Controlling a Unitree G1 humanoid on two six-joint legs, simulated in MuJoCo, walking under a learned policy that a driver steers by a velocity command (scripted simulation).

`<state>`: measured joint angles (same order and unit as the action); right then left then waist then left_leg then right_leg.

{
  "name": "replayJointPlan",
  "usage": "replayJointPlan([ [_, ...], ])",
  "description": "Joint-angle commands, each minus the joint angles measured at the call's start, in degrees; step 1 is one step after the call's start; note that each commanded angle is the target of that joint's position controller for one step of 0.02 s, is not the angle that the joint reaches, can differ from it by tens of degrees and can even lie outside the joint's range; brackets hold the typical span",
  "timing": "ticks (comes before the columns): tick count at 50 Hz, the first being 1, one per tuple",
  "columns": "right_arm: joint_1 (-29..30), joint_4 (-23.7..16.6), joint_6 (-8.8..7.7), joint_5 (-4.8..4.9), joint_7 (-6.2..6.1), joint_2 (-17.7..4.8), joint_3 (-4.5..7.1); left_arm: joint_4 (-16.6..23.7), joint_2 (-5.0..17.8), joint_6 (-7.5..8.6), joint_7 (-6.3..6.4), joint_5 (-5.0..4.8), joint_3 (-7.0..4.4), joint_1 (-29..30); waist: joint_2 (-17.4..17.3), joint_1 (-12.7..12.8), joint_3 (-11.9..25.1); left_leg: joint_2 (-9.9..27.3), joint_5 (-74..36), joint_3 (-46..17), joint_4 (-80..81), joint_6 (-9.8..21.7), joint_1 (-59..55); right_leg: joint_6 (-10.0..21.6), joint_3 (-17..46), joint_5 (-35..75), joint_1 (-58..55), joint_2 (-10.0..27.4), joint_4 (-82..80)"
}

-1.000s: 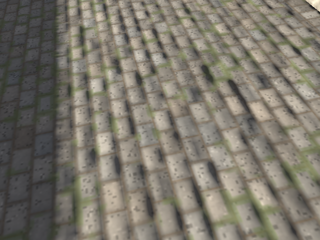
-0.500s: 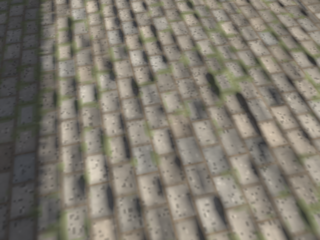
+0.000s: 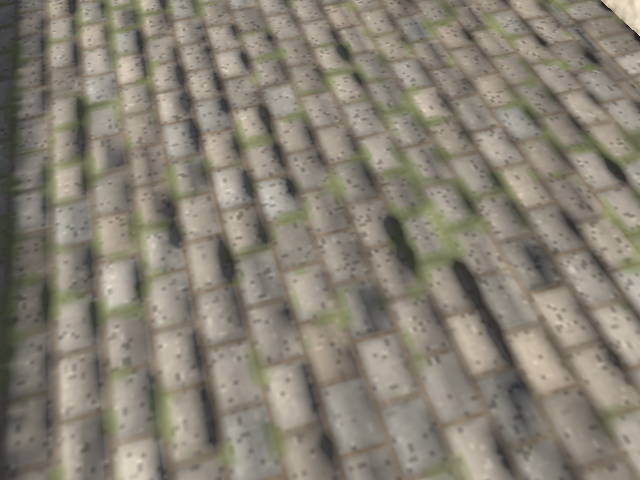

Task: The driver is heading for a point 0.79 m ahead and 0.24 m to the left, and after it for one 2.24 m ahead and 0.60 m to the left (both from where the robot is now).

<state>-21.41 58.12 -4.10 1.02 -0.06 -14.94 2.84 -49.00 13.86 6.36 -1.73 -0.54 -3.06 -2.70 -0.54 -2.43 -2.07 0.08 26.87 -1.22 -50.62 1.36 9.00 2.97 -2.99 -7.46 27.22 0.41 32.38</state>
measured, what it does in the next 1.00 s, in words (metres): walks ahead, turning left: left foot, then right foot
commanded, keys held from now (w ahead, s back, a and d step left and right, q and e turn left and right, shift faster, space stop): w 0.10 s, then w+q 0.90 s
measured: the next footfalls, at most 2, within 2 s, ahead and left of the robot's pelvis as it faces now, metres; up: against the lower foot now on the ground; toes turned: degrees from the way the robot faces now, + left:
left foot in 0.50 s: +0.44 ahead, +0.15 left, +0.00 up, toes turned +13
right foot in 0.98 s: +0.77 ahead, +0.04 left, +0.00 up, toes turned +30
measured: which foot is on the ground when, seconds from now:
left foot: up 0.00-0.48, down 0.50-1.00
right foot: down 0.00-0.52, up 0.54-0.96, down 0.98-1.00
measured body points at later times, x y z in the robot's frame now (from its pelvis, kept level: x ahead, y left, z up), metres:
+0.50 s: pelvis +0.29 +0.03 -0.01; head +0.32 +0.04 +0.44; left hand +0.23 +0.30 -0.15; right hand +0.51 -0.17 -0.11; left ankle +0.40 +0.14 -0.72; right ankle +0.11 -0.10 -0.72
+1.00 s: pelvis +0.58 +0.08 +0.00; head +0.60 +0.10 +0.45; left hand +0.69 +0.40 -0.07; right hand +0.73 -0.17 -0.12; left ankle +0.41 +0.14 -0.72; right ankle +0.74 +0.03 -0.73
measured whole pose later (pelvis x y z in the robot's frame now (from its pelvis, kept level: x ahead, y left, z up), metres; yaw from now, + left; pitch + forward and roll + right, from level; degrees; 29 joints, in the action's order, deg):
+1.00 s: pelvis +0.58 +0.08 +0.00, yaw +27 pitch +3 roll -1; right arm -21.8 46.0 -2.1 1.2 -1.1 -16.7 5.2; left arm -42.1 15.0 7.9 -0.8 0.4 -3.0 -0.8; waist -0.2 -4.3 0.0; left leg -5.2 26.8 -13.0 -33.9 3.1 6.3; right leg 0.7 1.8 -3.3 26.8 -1.3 27.3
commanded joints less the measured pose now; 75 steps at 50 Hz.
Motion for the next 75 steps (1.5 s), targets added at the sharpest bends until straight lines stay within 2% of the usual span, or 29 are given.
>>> replayJointPlan([
  [1, 3.3, -6.0, -3.24, 1.87, 0.37, -7.5, 1.00, -1.3, 8.9, -0.26, 0.43, 0.01, -2.17, -14.8, 7.9, 7.2, 11.2, 3.6, -1.7, -3.9, -25.2, 2.6, 34.6, 11.3, 30.7, -8.0, -37.2, 19.0, -16.4],
  [2, 5.5, -6.2, -3.14, 1.12, 0.01, -7.1, 1.22, -0.7, 7.2, -0.17, 0.19, 0.49, -1.61, -10.8, 4.0, 5.5, 6.6, 5.9, -6.3, -2.8, -21.3, 2.5, 32.4, 10.4, 24.6, -3.0, -28.5, 16.7, -18.6],
  [4, 3.8, -5.6, -1.57, 0.23, -0.35, -5.1, 1.62, -0.8, 5.0, 0.21, -0.16, 1.12, -1.00, -8.1, 5.3, 2.1, 4.1, 8.5, -10.9, -3.1, -15.9, 2.2, 25.6, 9.3, 17.8, 1.6, -19.6, 13.3, -22.1],
  [6, 2.7, -5.2, -0.32, 0.26, -0.47, -3.1, 1.48, -1.9, 6.0, 0.54, 0.06, 0.99, -1.31, -9.5, 5.0, 1.0, 3.0, 8.9, -13.1, -2.5, -13.3, 1.3, 25.0, 10.0, 13.6, 5.5, -17.1, 12.7, -24.4],
  [18, 22.2, -12.9, -0.18, 0.16, 2.02, -1.2, 0.61, -5.9, 8.5, -0.55, 2.73, 0.61, -1.97, -18.2, 2.3, 6.7, -3.5, 5.2, -32.3, 0.3, 14.7, 1.7, 33.1, 6.2, -2.8, 13.3, -29.5, 13.8, -25.4],
  [22, 22.7, -15.8, -0.23, 0.30, 3.70, -2.7, 1.14, -5.3, 10.6, -2.37, 3.37, 0.12, -2.70, -16.8, 4.3, 4.7, -1.9, 2.0, -21.5, 5.2, 16.4, 4.4, 29.5, 4.4, -5.7, 35.0, -35.7, 16.0, -16.2],
  [24, 13.4, -14.5, 0.04, 0.37, 3.86, -6.2, 3.07, -4.2, 12.0, -3.38, 3.98, 0.20, -3.04, -15.2, 6.1, -0.9, 4.6, -2.7, -18.0, 8.4, 16.5, 6.9, 15.5, 2.6, -7.7, 51.8, -34.2, 14.8, -1.6],
  [25, 4.0, -12.4, 0.20, 0.49, 3.22, -9.8, 5.01, -3.3, 11.8, -3.50, 4.20, 0.13, -2.76, -14.6, 4.3, -5.6, 9.6, -3.3, -21.1, 5.8, 19.6, 9.3, 0.5, 0.5, -8.8, 46.8, -26.6, 12.4, 11.7],
  [26, -3.6, -11.4, 0.74, 0.24, 1.91, -16.3, 6.99, -1.1, 7.9, -2.41, 3.75, 1.26, -1.43, -17.5, -6.4, -5.8, 16.9, 10.0, -19.4, -16.8, 20.0, 16.6, -21.3, -2.8, -9.2, 20.4, -5.2, 6.6, 33.3],
  [27, -2.4, -12.3, 0.38, 0.48, 1.91, -16.7, 6.29, 0.4, 3.2, 0.17, 2.53, 1.19, 0.41, -18.9, -12.5, -2.2, 23.5, 20.2, -14.0, -46.1, 30.8, 24.8, -32.8, -4.4, 2.0, -25.2, 11.7, -4.5, 48.0],
  [28, -2.7, -12.3, 0.20, -0.21, 1.79, -12.2, 4.98, 1.9, 8.0, 2.27, 1.58, -1.11, -0.88, -12.4, -8.1, -4.8, 20.9, 18.2, -13.0, -41.3, 32.9, 21.3, -32.1, -2.5, 9.5, -23.2, 18.3, -0.7, 50.2],
  [29, 0.4, -12.8, -0.13, -0.21, 1.62, -9.5, 4.32, 3.1, 8.6, 3.17, 1.34, -2.12, -0.89, -8.9, -5.2, -4.0, 13.8, 16.1, -16.3, -32.2, 33.0, 18.8, -24.7, -1.2, 8.5, -18.4, 19.9, 2.0, 47.0],
  [31, 7.9, -14.8, -0.47, -0.40, 1.67, -6.2, 3.25, 2.8, 9.0, 2.73, 2.20, 0.19, -1.81, -8.1, 1.0, 1.1, 6.6, 11.9, -26.4, -21.6, 35.1, 16.1, -7.6, -1.7, 7.7, -12.7, 12.6, 6.0, 36.5],
  [34, 9.2, -16.0, -0.51, -0.48, 0.93, -7.4, 3.35, 3.6, 7.2, 0.50, 2.47, 1.12, -1.98, -9.7, -0.9, 3.9, 4.5, 9.5, -31.9, -17.4, 38.3, 16.6, 2.4, -4.2, 6.7, -10.0, 7.1, 6.6, 29.0],
  [40, 4.1, -15.5, 0.18, 0.25, -0.74, -9.6, 4.05, 8.1, 4.6, 0.29, 2.15, 1.03, -0.92, 2.8, -3.5, -0.4, 1.9, 4.2, -27.2, -11.6, 37.6, 11.9, 7.4, -6.3, 4.8, 11.4, 3.1, 1.7, 3.3],
  [45, 0.8, -14.6, 0.96, 0.64, -1.07, -9.0, 3.96, 10.7, 7.5, 1.28, 1.02, 0.01, -1.57, 6.5, -5.1, -1.3, 2.3, 7.3, -21.9, -19.1, 31.7, 10.4, 0.3, -4.9, 7.2, 9.7, 0.8, 0.1, -4.7],
  [48, 2.5, -15.8, 1.40, 0.23, -1.30, -8.3, 3.75, 9.2, 9.8, 2.28, 0.94, 0.11, -2.72, -0.9, -6.9, 3.3, 4.7, 6.4, -26.1, -21.7, 24.0, 8.3, -1.3, -1.9, 6.1, 4.8, -9.2, -0.3, -8.4],
  [49, 3.2, -16.8, 1.19, -0.15, -1.03, -5.8, 2.78, 8.2, 12.0, 2.58, 1.26, 1.11, -3.53, -8.0, -5.0, 6.7, 10.7, 3.3, -26.0, -18.9, 13.6, 6.4, 2.7, 1.0, 9.7, 4.4, -21.5, 4.6, -7.0],
  [50, -1.5, -18.2, 0.80, 0.14, -0.98, -2.4, 1.76, 7.3, 16.8, 2.37, 1.74, 2.21, -4.75, -16.4, 6.1, 7.2, 19.9, -3.7, -13.1, -11.4, -5.6, 2.3, 18.4, 7.8, 26.9, -0.5, -42.8, 17.4, -7.3],
  [51, -5.3, -19.1, 0.42, 1.11, -0.93, -3.3, 1.29, 5.6, 16.3, 1.46, 1.24, 1.12, -4.85, -19.2, 20.6, 5.8, 23.4, -4.5, 8.0, -8.5, -18.6, 0.9, 32.3, 12.9, 47.7, -13.8, -49.8, 25.3, -13.1],
  [52, -2.7, -18.1, 0.59, 1.52, -0.90, -9.0, 2.58, 7.1, 10.9, 1.08, 1.25, 0.41, -3.41, -16.2, 12.4, 6.8, 15.6, -0.6, 4.4, -9.9, -24.2, 0.5, 37.0, 10.8, 43.6, -21.8, -43.8, 23.5, -14.9],
  [54, 4.9, -19.7, 1.20, 0.39, -0.78, -9.4, 3.01, 7.6, 7.8, 0.08, 1.44, 0.98, -2.25, -10.7, 4.6, 5.9, 5.0, 3.2, -4.1, -6.6, -22.6, 0.1, 35.5, 7.4, 27.8, -12.4, -28.7, 18.4, -17.2],
  [55, 5.6, -20.1, 1.46, 0.14, -0.60, -8.6, 3.24, 7.4, 6.6, 0.02, 1.50, 1.25, -1.81, -9.1, 5.4, 4.6, 2.9, 4.9, -6.4, -6.7, -20.0, 0.1, 33.6, 6.8, 23.0, -7.7, -24.2, 16.5, -18.6],
  [65, 14.0, -24.3, 1.86, -0.38, 1.24, -2.6, 1.63, 4.5, 10.3, -0.33, 2.20, 0.68, -3.05, -9.4, 3.9, 4.8, -0.2, 5.3, -26.7, -0.5, 5.6, -1.2, 27.7, 6.3, -1.9, 22.5, -19.8, 12.1, -21.5],
  [69, 17.8, -25.9, 0.96, -0.65, 2.33, -2.2, 1.36, 1.7, 12.0, -1.56, 1.76, -1.07, -2.92, -13.9, 5.2, 5.3, 1.3, 1.9, -26.4, 2.0, 16.0, 0.5, 20.4, 5.9, -0.7, 29.5, -23.8, 13.1, -17.1],
  [72, 8.5, -22.8, 0.34, -1.95, 1.71, -7.2, 3.42, 0.9, 12.5, -2.12, 1.70, -2.04, -2.77, -12.5, 5.3, -1.2, 6.7, -1.1, -33.1, 3.3, 26.6, 3.8, 4.7, 2.4, 0.1, 34.7, -24.6, 10.6, -3.9],
  [73, 3.6, -21.7, 0.31, -2.95, 0.88, -11.6, 4.49, 1.4, 9.9, -1.74, 1.65, -0.67, -1.76, -14.1, 1.9, -2.5, 12.2, 5.4, -56.8, -1.4, 23.4, 5.9, -8.4, -0.7, -1.6, 22.2, -17.3, 7.0, 5.9],
  [74, 1.1, -22.2, 0.93, -5.06, -0.07, -14.2, 4.21, 1.9, 4.0, -1.31, 0.89, 1.21, 0.57, -20.0, -11.4, -0.7, 21.7, 23.9, -81.6, -19.4, 17.6, 16.4, -29.5, -5.2, -0.8, -22.0, 1.9, 0.7, 26.9],
  [75, 0.8, -22.4, 1.54, -3.69, 0.11, -11.2, 3.24, -0.3, 6.0, -1.69, 0.74, -0.43, 0.44, -23.5, -12.0, -1.5, 31.5, 27.8, -78.4, -24.3, 19.0, 20.5, -29.3, -6.0, 9.3, -36.7, 2.3, 0.3, 35.9],
])
Velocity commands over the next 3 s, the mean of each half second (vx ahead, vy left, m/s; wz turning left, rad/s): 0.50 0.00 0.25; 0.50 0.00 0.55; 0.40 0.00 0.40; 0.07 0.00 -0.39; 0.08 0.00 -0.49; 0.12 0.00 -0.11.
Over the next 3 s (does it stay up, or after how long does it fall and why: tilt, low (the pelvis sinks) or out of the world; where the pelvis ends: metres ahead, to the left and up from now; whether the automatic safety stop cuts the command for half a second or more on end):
stays up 0.93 0.25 0.01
